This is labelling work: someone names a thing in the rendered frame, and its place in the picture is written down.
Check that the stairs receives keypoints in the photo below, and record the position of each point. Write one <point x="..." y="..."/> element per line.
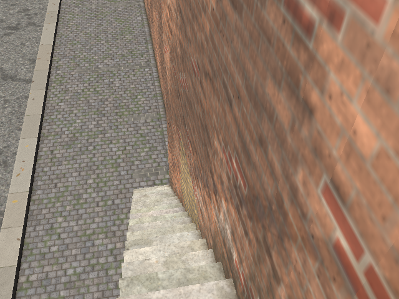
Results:
<point x="165" y="256"/>

